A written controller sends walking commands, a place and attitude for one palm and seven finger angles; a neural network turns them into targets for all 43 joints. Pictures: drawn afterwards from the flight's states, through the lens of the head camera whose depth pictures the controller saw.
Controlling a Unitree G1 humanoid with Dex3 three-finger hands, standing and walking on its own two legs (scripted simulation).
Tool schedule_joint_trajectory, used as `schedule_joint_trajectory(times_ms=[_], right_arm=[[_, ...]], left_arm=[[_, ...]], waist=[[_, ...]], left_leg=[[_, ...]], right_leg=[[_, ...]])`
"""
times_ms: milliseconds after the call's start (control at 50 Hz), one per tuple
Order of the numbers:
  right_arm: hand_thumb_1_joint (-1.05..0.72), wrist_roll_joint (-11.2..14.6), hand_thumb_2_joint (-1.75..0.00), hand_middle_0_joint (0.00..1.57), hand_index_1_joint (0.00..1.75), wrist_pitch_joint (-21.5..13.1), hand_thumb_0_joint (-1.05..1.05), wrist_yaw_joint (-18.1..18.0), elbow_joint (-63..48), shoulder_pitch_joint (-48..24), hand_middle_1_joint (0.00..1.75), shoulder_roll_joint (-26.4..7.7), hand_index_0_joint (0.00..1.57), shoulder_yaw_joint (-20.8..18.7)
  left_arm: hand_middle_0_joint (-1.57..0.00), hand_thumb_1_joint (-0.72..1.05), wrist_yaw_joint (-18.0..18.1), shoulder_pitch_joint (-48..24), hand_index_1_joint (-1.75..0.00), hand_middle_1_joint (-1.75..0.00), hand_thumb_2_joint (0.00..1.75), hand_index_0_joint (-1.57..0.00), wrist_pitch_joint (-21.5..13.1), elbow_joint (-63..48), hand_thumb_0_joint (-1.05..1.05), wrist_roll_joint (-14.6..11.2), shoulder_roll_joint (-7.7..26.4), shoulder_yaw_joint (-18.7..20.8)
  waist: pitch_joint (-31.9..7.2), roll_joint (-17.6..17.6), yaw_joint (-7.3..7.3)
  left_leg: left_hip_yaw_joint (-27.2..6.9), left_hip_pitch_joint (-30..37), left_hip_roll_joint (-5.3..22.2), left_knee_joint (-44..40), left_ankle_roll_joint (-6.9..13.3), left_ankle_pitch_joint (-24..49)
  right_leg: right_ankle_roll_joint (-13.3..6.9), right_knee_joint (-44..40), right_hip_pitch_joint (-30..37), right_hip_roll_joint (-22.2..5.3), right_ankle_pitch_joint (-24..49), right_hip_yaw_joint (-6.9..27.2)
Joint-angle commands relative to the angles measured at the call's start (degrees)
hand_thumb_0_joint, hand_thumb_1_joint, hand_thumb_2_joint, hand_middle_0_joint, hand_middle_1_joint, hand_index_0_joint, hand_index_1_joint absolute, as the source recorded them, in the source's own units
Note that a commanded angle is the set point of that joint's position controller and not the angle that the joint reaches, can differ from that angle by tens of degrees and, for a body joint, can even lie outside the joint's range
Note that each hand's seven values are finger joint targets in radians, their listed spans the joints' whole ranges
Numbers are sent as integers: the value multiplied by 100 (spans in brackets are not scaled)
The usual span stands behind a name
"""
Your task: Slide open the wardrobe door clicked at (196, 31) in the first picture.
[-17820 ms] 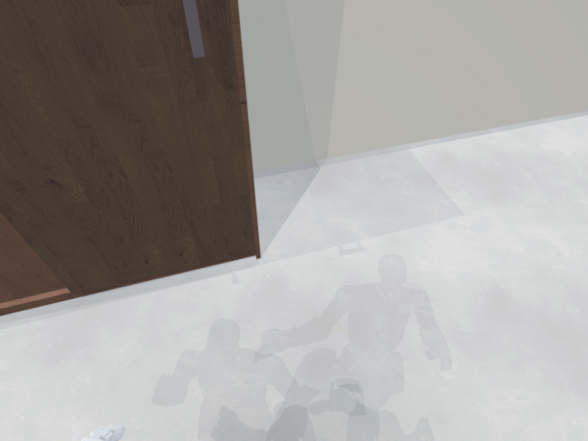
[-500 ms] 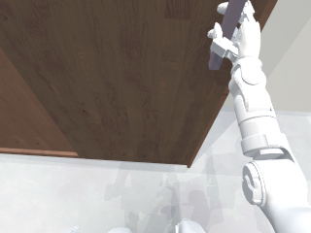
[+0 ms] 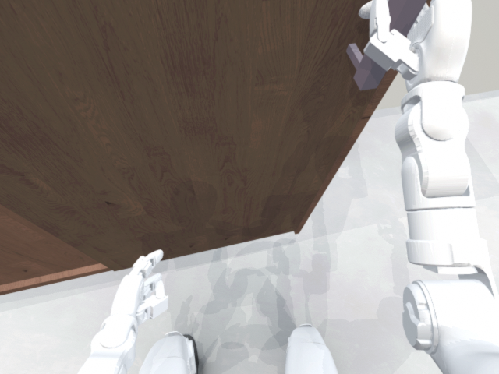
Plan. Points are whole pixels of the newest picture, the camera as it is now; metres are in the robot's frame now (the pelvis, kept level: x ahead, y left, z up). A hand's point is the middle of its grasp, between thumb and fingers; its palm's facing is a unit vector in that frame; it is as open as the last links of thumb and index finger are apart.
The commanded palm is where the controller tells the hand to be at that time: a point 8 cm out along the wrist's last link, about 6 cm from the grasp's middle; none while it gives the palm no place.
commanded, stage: step sideways, sliding the door along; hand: right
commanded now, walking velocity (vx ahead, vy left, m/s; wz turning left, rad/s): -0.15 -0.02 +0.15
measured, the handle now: out of the picture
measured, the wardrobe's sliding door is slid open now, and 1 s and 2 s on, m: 0.00 0.30 0.41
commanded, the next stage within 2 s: none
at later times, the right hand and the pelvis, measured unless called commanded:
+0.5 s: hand (286, 43) +0.43 -0.07 +0.24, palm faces +0.30 +0.95 -0.08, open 6.6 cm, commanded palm +0.39 -0.01 +0.24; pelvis +0.08 +0.10 +0.02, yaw -6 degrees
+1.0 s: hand (102, 74) +0.40 +0.11 +0.24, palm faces -0.21 +0.97 -0.10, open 7.1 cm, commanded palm +0.39 +0.08 +0.23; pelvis +0.12 +0.14 +0.00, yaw +4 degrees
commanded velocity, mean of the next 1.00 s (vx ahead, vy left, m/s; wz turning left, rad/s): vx -0.24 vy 0.10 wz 0.25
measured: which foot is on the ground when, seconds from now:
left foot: down 0.00-0.12, up 0.14-0.34, down 0.36-0.60, up 0.62-0.88, down 0.90-1.00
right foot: up 0.00-0.10, down 0.12-0.44, up 0.46-0.58, down 0.60-0.94, up 0.96-1.00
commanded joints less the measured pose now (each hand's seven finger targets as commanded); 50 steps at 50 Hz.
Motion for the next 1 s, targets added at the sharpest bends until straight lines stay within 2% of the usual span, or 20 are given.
schedule_joint_trajectory(times_ms=[0,60,80,100,120,160,360,380,400,440,480,540,580,600,700,840,880,920,960,980], right_arm=[[-90,-246,-90,45,140,-607,0,410,-3105,-2391,140,305,45,1189],[-90,-124,-90,45,140,-648,0,302,-3801,-2374,140,859,45,1627],[-90,-92,-90,45,140,-752,0,307,-3910,-2331,140,1024,45,1733],[-90,-41,-90,45,140,-807,0,353,-4033,-2302,140,1182,45,1823],[-90,-77,-90,45,140,-837,0,421,-3948,-2410,140,1261,45,1839],[-90,-108,-90,45,140,-891,0,427,-4506,-2611,140,1330,45,2021],[-90,-250,-90,45,140,-693,0,452,-4932,-866,140,1437,45,2360],[-90,-291,-90,45,140,-735,0,411,-4943,-678,140,1356,45,2315],[-90,-365,-90,45,140,-733,0,363,-4925,-332,140,1198,45,2209],[-90,-308,-90,45,140,-867,0,388,-5761,325,140,1730,45,2805],[-90,-303,-90,45,140,-929,0,348,-6496,352,140,1936,45,3112],[-90,-405,-90,45,140,-1121,0,444,-6777,860,140,2231,45,3568],[-90,-396,-90,45,140,-1286,0,538,-6713,1356,140,2473,45,3862],[-90,-527,-90,45,140,-1374,0,566,-6451,1489,140,2388,45,3802],[-90,-670,-90,45,140,-1277,0,469,-6243,1568,140,1751,45,3030],[-90,-558,-90,45,140,-1149,0,395,-6068,1826,140,661,45,1746],[-90,-507,-90,45,140,-1085,0,377,-5841,2265,140,666,45,1610],[-90,-306,-90,45,140,-973,0,307,-5995,2696,140,456,45,1483],[-90,-268,-90,45,140,-1044,0,258,-6561,2447,140,643,45,1703],[-90,-275,-90,45,140,-1119,0,228,-6599,2365,140,578,45,1590]], left_arm=[[-20,90,275,-103,-30,-30,90,-20,-309,-592,0,-20,495,271],[-20,90,312,-174,-30,-30,90,-20,-454,-394,0,-32,510,187],[-20,90,261,-142,-30,-30,90,-20,-423,-515,0,0,650,285],[-20,90,100,-124,-30,-30,90,-20,-406,-713,0,6,885,484],[-20,90,-112,28,-30,-30,90,-20,-412,-715,0,-13,898,522],[-20,90,-187,-8,-30,-30,90,-20,-540,-757,0,-11,724,447],[-20,90,-180,63,-30,-30,90,-20,-839,-1094,0,-4,558,151],[-20,90,-210,103,-30,-30,90,-20,-786,-1099,0,-38,545,199],[-20,90,-171,-135,-30,-30,90,-20,-700,-1146,0,-5,572,256],[-20,90,-147,13,-30,-30,90,-20,-681,-1155,0,-3,323,162],[-20,90,-196,-124,-30,-30,90,-20,-668,-1129,0,-34,267,101],[-20,90,-337,-121,-30,-30,90,-20,-493,-1318,0,97,339,240],[-20,90,-462,-144,-30,-30,90,-20,-453,-1548,0,58,603,361],[-20,90,-551,-72,-30,-30,90,-20,-440,-1645,0,11,720,404],[-20,90,-453,184,-30,-30,90,-20,-420,-1446,0,211,523,164],[-20,90,-267,-346,-30,-30,90,-20,-279,-1303,0,164,252,-11],[-20,90,-218,-566,-30,-30,90,-20,-293,-1271,0,97,193,-63],[-20,90,-214,-562,-30,-30,90,-20,-375,-1400,0,153,90,76],[-20,90,-303,-475,-30,-30,90,-20,-361,-1110,0,252,12,-50],[-20,90,-349,-562,-30,-30,90,-20,-304,-966,0,241,-43,-172]], waist=[[-3993,2893,908],[-3992,1685,1222],[-4266,1109,1214],[-4523,47,1084],[-4608,-75,1038],[-4212,-1092,1131],[-3500,-285,1024],[-3653,1105,966],[-3704,2513,804],[-3503,2151,848],[-3862,1891,968],[-4018,1931,1073],[-4445,195,903],[-4368,58,814],[-3356,-658,1012],[-2971,-328,1005],[-2650,259,891],[-3199,2973,626],[-3359,1893,825],[-3340,1489,908]], left_leg=[[-1803,3001,1577,-342,1126,6412],[-804,2293,1001,666,725,5784],[-289,1131,541,1113,328,4059],[-277,-459,-23,1767,188,251],[-604,-925,-135,2176,361,-1504],[-662,-1258,-51,1968,333,-1563],[-96,537,-292,-751,90,2268],[-828,1335,217,-837,301,5166],[-2297,2618,956,-499,760,7927],[-2598,3130,1375,-164,727,8390],[-2315,3502,1304,85,1063,7839],[-1716,1918,513,427,779,6195],[-874,-922,-248,2104,428,68],[-781,-1744,-410,2657,455,-1635],[-201,-2304,-179,2108,303,-1137],[336,663,-513,-37,293,1278],[-142,1259,-13,-148,381,2533],[-3135,1383,1577,-1298,1267,6221],[-2842,1813,1660,-1498,1302,4022],[-2187,1870,1277,-1616,251,3213]], right_leg=[[-412,1940,-871,1347,-1511,-415],[-566,-1400,476,1034,674,-750],[-750,-1968,2001,343,3869,-498],[-1311,-1356,3452,-719,6855,469],[-1524,-1140,3823,-926,7335,204],[-1573,-917,3861,-740,7165,-20],[-821,352,2688,78,5276,-1551],[-647,1049,1709,467,4059,-1456],[-426,1789,-60,1242,258,-1314],[-476,1740,-1265,1395,-1510,-354],[-514,426,-1084,1380,-1080,-336],[-506,-1206,1144,1099,1713,-902],[-1277,-1506,4001,-685,7359,-96],[-1494,-1246,4505,-980,8197,-322],[-1079,-1187,3947,-695,7123,-1133],[-750,203,1798,-641,5721,-1468],[-708,906,753,-422,3739,-1321],[-298,3201,-193,1484,-2032,-826],[-285,2991,-380,1290,-1649,-64],[-226,2555,-315,1255,-1323,-330]])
